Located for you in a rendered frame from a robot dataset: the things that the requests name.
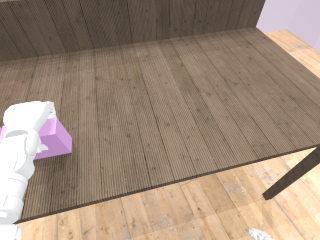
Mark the table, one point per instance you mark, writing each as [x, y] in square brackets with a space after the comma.
[153, 93]

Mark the left robot hand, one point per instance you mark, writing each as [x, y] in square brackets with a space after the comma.
[31, 115]

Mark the left robot upper arm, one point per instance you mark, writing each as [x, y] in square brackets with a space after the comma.
[10, 232]

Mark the right robot hand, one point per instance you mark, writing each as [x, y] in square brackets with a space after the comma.
[259, 235]

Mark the sponge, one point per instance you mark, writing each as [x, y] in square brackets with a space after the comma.
[54, 136]

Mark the robot left forearm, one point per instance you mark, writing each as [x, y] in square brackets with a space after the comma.
[17, 152]

